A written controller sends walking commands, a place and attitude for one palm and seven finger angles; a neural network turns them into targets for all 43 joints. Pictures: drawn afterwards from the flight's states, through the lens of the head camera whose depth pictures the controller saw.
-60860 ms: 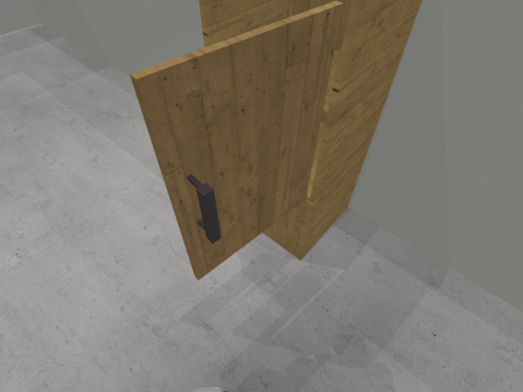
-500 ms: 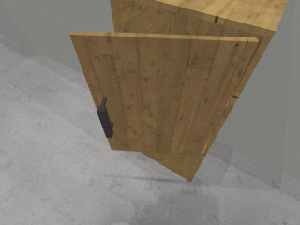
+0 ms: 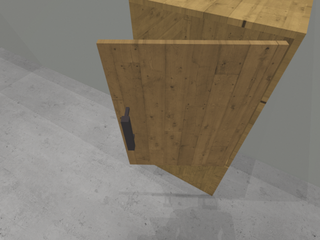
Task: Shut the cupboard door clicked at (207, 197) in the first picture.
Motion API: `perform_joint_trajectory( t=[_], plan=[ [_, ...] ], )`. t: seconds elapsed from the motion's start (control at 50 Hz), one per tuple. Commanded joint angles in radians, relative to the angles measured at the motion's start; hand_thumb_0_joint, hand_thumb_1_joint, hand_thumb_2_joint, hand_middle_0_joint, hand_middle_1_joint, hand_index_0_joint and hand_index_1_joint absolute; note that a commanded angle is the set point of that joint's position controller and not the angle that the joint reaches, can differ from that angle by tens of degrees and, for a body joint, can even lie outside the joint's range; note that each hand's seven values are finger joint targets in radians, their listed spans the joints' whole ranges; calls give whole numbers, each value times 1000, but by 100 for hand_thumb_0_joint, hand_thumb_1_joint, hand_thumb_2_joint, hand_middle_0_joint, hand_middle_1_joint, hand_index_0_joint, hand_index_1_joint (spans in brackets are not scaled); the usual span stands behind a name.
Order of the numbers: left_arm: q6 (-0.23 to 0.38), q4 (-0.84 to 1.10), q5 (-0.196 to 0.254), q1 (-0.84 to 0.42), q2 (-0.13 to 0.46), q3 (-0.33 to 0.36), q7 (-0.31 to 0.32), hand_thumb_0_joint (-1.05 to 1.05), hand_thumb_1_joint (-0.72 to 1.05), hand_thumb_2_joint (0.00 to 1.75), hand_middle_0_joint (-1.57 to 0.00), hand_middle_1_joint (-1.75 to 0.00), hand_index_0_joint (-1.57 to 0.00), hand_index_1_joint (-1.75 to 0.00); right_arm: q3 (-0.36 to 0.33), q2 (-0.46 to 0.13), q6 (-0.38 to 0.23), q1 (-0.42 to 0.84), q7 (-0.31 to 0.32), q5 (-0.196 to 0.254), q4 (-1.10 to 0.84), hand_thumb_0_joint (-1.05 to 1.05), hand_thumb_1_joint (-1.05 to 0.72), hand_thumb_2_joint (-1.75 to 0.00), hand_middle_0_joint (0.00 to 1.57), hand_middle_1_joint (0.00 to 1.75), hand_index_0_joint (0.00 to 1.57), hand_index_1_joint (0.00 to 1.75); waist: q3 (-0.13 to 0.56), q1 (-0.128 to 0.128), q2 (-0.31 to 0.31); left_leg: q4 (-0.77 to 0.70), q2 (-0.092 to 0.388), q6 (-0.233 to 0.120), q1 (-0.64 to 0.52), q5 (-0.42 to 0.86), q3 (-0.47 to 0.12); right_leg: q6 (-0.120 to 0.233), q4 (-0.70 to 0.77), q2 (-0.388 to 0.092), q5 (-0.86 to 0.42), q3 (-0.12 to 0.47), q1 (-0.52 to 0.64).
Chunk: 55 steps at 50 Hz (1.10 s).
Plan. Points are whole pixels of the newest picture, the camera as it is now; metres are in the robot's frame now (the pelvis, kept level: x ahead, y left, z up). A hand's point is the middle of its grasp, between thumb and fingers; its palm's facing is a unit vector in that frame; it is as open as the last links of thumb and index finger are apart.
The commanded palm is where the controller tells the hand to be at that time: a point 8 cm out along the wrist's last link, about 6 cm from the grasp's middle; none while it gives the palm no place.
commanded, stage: come to a stop and stand still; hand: left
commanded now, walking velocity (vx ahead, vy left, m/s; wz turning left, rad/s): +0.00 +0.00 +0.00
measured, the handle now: (129, 129) +0.45 +0.14 -0.04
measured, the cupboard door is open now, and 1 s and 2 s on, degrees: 29 29 29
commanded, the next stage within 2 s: look again from close up in 0.16 s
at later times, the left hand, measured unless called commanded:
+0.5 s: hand out of the picture +0.03 +0.16 -0.17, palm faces -0.02 -0.98 -0.20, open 7.3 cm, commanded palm none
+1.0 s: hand (103, 239) +0.14 +0.16 -0.09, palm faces +0.22 -0.94 -0.25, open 7.2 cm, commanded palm +0.12 +0.19 -0.07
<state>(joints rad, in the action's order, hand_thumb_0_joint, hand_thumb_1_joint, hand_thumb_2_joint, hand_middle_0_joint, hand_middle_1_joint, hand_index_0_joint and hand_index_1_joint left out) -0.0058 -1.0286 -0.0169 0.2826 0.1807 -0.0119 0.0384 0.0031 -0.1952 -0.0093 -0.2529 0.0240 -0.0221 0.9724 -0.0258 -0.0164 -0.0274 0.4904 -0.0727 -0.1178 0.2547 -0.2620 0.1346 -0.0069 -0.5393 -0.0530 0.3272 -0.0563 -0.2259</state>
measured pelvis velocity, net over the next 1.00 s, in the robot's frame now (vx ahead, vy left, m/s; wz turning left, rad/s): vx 0.02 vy -0.04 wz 0.05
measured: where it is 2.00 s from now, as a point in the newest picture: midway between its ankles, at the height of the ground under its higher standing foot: outside the picture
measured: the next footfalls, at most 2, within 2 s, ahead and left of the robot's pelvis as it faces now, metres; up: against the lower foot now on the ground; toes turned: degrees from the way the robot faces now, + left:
none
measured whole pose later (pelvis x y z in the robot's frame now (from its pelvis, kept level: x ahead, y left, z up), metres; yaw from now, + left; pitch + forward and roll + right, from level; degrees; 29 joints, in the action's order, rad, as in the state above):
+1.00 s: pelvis +0.02 -0.04 +0.00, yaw +3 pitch +1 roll +2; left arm 0.01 -0.32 0.11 0.48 0.21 0.01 0.13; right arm 0.01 -0.19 -0.26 -0.35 0.07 0.03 0.93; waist -0.01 0.03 0.02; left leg 0.49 -0.07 -0.05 0.24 -0.28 0.09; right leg 0.01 -0.72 -0.03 0.34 -0.05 -0.31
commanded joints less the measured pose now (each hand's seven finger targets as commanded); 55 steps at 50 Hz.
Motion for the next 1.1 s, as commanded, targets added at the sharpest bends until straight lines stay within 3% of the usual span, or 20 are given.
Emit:
perform_joint_trajectory(
  t=[0.0,0.16,0.22,0.34,0.42,0.74,0.84,0.86,0.88,0.9,0.92,0.94,0.96,0.98,1.0,1.02,1.06,1.08],
  plan=[
    [8,18,-1,45,92,19,1,0,90,90,-20,-30,-20,-30,-16,-107,-28,-38,6,3,-23,0,-90,-90,20,30,20,30,0,6,9,-195,214,41,-56,127,-266,46,56,-29,-25,61,-28],
    [8,-10,3,28,102,18,5,0,90,90,-20,-30,-20,-30,-6,-94,-34,-65,10,5,47,0,-90,-90,20,30,20,30,16,6,23,-175,201,49,-88,248,-232,46,79,-50,-87,75,15],
    [5,-21,1,21,96,16,5,0,90,90,-20,-30,-20,-30,-6,-82,-32,-68,11,6,67,0,-90,-90,20,30,20,30,-18,6,20,-183,203,45,-74,217,-231,45,90,-48,-82,73,7],
    [11,-42,4,27,84,13,7,0,90,90,-20,-30,-20,-30,-4,-69,-35,-82,14,8,97,0,-90,-90,20,30,20,30,4,12,18,-154,192,48,-114,303,-196,44,99,-58,-152,83,24],
    [10,-54,2,32,77,12,7,0,90,90,-20,-30,-20,-30,-4,-58,-33,-77,15,9,113,0,-90,-90,20,30,20,30,-26,10,18,-157,192,46,-105,274,-192,43,113,-57,-145,85,16],
    [23,-76,2,49,79,9,8,0,90,90,-20,-30,-20,-30,-3,-62,-33,-55,18,12,138,0,-90,-90,20,30,20,30,2,15,37,-127,187,51,-143,324,-165,49,129,-71,-263,95,45],
    [22,-78,2,50,78,10,7,0,90,90,-20,-30,-20,-30,-2,-63,-31,-47,18,11,141,0,-90,-90,20,30,20,30,-17,12,26,-136,186,53,-134,290,-167,50,142,-72,-243,96,44],
    [42,-92,-11,111,70,7,43,0,90,90,-20,-30,-20,-30,-7,-97,-29,-18,8,24,78,0,-90,-90,20,30,20,30,2,10,79,44,216,81,-97,588,-184,20,126,-80,-462,103,30],
    [304,1556,108,-745,596,367,82,0,90,90,-20,-30,-20,-30,-58,-317,-229,-164,87,52,-199,0,-90,-90,20,30,20,30,398,192,-44,50,165,97,-463,722,-233,1,-144,50,-492,-33,-79],
    [241,1246,123,-35,170,12,100,0,90,90,-22,-32,-22,-32,14,-190,-330,-84,108,92,-189,0,-90,-90,20,30,20,30,524,81,-407,12,182,111,-621,791,-261,22,-279,91,-76,-20,-197],
    [101,1190,170,191,-51,-41,113,0,90,90,-24,-34,-24,-34,-15,-145,-359,-26,86,65,-200,0,-90,-90,20,30,20,30,414,47,-363,-85,162,166,-435,766,-261,27,-327,80,41,-31,-193],
    [79,1053,156,128,-51,-53,113,0,90,90,-25,-36,-25,-36,-32,-136,-373,-28,53,66,-173,0,-90,-90,20,30,20,30,187,65,-106,-85,169,150,-200,632,-243,20,-277,51,37,-8,-267],
    [108,1044,160,41,-73,-60,86,0,90,90,-27,-38,-27,-38,-63,-166,-371,-19,24,55,-226,0,-90,-90,20,30,20,30,23,90,-6,-9,153,146,-63,467,-238,23,-171,42,25,-19,-309],
    [159,948,160,42,-26,10,55,0,90,90,-29,-40,-29,-40,-77,-187,-373,-6,10,39,-262,0,-90,-90,20,30,20,30,-12,91,102,82,123,142,56,273,-235,33,-92,37,-19,-27,-327],
    [226,839,175,154,-9,79,15,0,90,90,-31,-42,-31,-42,-83,-190,-366,14,0,31,-298,0,-90,-90,20,30,20,30,-12,64,228,159,91,141,185,114,-215,36,-59,33,-23,-30,-348],
    [302,764,194,272,4,120,-46,0,90,90,-33,-44,-33,-44,-84,-190,-363,33,-16,32,-333,0,-90,-90,20,30,20,30,31,27,226,227,60,132,259,92,-188,46,-85,21,-60,6,-337],
    [480,761,249,326,-10,161,-185,0,90,90,-36,-48,-36,-48,-88,-182,-349,66,-32,21,-387,0,-90,-90,20,30,20,30,128,-11,304,361,33,134,409,97,-163,31,-239,12,-251,48,-369],
    [565,758,270,349,1,183,-260,0,90,90,-38,-50,-38,-50,-96,-176,-343,82,-37,19,-409,0,-90,-90,20,30,20,30,180,-28,346,423,22,142,503,61,-152,17,-298,0,-275,97,-362]
  ],
)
